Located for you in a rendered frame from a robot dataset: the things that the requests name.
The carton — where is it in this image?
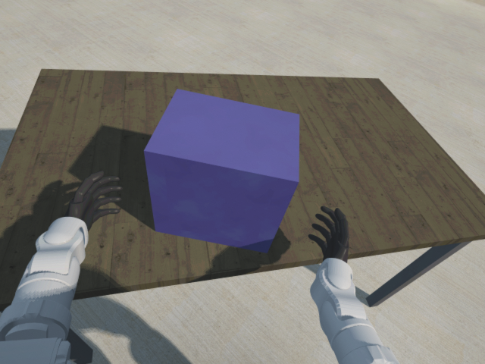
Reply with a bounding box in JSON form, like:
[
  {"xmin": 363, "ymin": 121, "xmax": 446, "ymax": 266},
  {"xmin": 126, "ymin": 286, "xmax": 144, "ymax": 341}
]
[{"xmin": 144, "ymin": 89, "xmax": 299, "ymax": 253}]

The left robot upper arm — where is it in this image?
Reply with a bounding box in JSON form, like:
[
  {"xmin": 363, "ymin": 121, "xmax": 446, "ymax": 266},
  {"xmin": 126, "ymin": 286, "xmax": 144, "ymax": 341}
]
[{"xmin": 0, "ymin": 337, "xmax": 71, "ymax": 364}]

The table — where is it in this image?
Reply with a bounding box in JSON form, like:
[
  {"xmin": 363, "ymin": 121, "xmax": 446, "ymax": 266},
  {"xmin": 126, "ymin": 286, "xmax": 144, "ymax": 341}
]
[{"xmin": 0, "ymin": 69, "xmax": 485, "ymax": 364}]

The left robot forearm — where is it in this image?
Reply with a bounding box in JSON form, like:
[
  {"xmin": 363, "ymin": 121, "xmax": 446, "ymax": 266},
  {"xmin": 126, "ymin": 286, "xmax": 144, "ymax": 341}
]
[{"xmin": 0, "ymin": 217, "xmax": 89, "ymax": 341}]

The robot right hand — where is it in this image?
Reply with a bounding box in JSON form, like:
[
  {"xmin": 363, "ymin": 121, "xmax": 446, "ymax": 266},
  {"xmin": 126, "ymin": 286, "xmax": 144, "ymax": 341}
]
[{"xmin": 308, "ymin": 206, "xmax": 349, "ymax": 263}]

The robot left hand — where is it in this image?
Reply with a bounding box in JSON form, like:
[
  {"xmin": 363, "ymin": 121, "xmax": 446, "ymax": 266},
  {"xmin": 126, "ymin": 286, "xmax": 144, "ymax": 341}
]
[{"xmin": 64, "ymin": 171, "xmax": 123, "ymax": 231}]

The right robot forearm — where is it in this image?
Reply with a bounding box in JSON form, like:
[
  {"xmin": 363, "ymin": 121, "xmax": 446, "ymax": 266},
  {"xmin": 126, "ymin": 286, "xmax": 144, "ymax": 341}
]
[{"xmin": 310, "ymin": 258, "xmax": 400, "ymax": 364}]

